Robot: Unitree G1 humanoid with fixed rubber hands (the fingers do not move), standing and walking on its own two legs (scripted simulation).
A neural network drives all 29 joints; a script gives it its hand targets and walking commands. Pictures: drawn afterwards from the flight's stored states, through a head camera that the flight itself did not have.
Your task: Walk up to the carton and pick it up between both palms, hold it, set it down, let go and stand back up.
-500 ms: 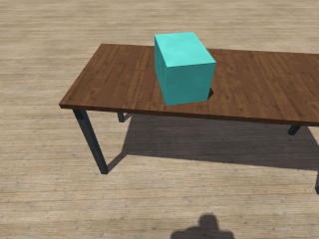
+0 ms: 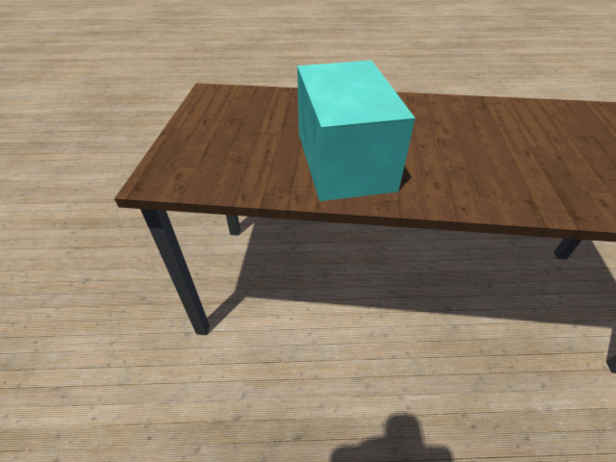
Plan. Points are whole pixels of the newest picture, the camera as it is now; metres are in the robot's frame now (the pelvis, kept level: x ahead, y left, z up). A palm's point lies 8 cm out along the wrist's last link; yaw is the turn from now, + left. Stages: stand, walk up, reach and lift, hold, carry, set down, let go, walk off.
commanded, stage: stand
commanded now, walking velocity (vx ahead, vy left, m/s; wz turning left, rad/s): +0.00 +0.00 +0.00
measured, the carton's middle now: (346, 127) +0.85 -0.08 +0.01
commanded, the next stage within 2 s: walk up in 0.06 s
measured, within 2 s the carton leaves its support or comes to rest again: neither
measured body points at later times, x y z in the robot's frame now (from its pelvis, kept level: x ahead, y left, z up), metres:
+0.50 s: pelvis +0.02 -0.03 -0.02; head +0.03 -0.05 +0.43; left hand +0.11 +0.25 -0.13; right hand -0.01 -0.31 -0.16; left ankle +0.00 +0.12 -0.74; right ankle +0.07 -0.16 -0.73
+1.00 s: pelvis +0.18 -0.05 -0.03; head +0.20 -0.06 +0.42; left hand +0.26 +0.26 -0.10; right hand +0.29 -0.35 -0.12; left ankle +0.34 +0.08 -0.71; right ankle +0.08 -0.17 -0.74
